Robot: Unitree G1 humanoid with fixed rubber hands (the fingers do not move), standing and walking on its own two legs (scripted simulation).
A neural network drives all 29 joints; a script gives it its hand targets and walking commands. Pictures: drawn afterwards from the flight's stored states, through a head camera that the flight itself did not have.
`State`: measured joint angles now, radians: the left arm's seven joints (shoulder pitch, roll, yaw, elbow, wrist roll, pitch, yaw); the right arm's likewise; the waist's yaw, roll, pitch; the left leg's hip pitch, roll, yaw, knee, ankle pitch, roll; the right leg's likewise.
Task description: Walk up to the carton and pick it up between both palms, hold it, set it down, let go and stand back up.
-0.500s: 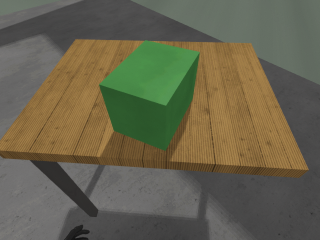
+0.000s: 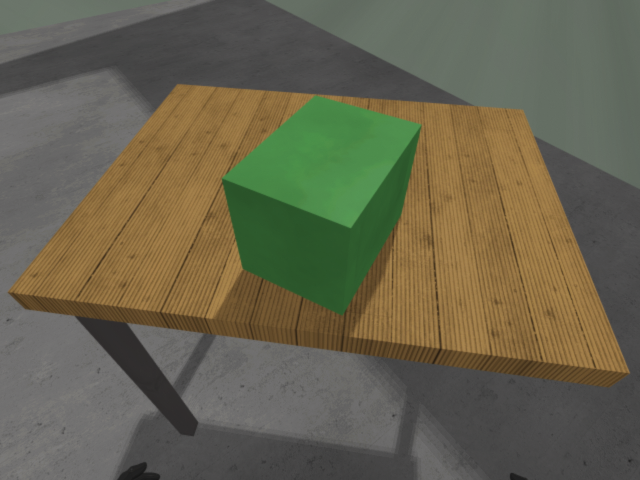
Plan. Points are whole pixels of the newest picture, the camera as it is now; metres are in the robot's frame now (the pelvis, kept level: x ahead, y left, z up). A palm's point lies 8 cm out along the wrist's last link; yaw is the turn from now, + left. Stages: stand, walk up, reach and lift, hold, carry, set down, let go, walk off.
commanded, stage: walk up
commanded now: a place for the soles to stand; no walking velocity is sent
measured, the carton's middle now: (328, 200) +0.48 +0.02 +0.10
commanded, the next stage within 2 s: reach and lift in 1.24 s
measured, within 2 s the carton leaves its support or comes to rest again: neither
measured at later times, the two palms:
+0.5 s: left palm out of the picture +0.07 +0.31 -0.10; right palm out of the picture +0.08 -0.25 -0.11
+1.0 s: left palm out of the picture +0.08 +0.28 -0.09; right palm out of the picture +0.07 -0.23 -0.11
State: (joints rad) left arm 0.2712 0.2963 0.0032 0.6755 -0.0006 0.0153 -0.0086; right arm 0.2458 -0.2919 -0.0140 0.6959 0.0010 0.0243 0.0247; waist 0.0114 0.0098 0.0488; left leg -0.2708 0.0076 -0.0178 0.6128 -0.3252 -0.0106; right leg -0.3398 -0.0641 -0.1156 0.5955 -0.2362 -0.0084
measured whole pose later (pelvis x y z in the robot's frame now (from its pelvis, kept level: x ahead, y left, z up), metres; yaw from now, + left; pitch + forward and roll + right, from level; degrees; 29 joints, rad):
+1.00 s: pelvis -0.02 +0.03 +0.01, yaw -1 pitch -1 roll +0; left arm 0.32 0.26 0.01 0.67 0.01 -0.01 0.00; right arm 0.24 -0.26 -0.01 0.76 0.00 0.03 0.03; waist 0.00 0.01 0.04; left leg -0.25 -0.03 0.02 0.53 -0.26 0.03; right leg -0.26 0.00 -0.01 0.55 -0.26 -0.01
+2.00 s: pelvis +0.02 +0.04 +0.02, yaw -5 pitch -5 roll -1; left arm 0.31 0.38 0.07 0.16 -0.08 0.36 -0.12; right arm 0.40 -0.06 0.03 0.19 0.05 0.12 -0.15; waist 0.04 0.01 0.14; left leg -0.05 0.01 0.09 0.39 -0.26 0.03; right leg -0.05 0.02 0.03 0.35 -0.20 0.00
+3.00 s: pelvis +0.03 +0.07 +0.02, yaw -5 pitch -8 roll -3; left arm 0.23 0.57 0.07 -0.35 -0.32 0.52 -0.24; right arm 0.40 0.03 0.11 -0.55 0.23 0.58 -0.46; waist 0.07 -0.02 0.11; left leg 0.01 0.00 0.10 0.43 -0.31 0.07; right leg 0.05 0.01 0.04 0.28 -0.20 0.03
